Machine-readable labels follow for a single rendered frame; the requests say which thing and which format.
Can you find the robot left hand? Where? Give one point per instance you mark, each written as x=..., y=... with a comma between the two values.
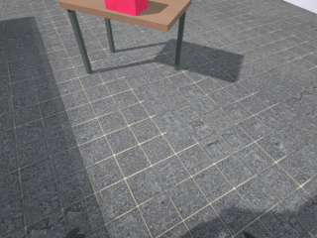
x=73, y=234

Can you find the carton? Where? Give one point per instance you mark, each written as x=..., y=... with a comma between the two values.
x=130, y=7

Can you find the table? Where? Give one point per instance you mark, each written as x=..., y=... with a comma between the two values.
x=160, y=15

